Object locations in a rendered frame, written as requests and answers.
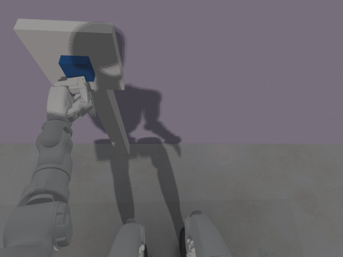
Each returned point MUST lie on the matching panel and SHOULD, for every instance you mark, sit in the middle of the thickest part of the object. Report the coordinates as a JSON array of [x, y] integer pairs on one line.
[[47, 40]]

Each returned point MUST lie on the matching left robot upper arm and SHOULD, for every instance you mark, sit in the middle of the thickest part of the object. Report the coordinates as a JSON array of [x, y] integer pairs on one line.
[[38, 230]]

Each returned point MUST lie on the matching left robot forearm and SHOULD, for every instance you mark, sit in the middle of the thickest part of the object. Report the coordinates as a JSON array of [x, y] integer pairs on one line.
[[51, 176]]

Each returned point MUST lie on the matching robot left hand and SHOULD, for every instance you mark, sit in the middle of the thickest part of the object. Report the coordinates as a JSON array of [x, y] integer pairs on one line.
[[62, 106]]

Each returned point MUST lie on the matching left robot thigh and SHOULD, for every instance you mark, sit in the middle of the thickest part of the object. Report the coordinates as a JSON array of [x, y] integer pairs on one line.
[[129, 241]]

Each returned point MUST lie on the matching robot thigh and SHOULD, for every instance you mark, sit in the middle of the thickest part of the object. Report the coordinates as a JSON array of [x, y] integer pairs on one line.
[[129, 241], [200, 231]]

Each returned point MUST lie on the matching button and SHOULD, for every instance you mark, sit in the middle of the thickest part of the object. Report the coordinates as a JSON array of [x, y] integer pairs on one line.
[[77, 66]]

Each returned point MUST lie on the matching right robot thigh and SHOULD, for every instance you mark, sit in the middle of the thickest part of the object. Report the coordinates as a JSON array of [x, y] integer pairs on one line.
[[200, 231]]

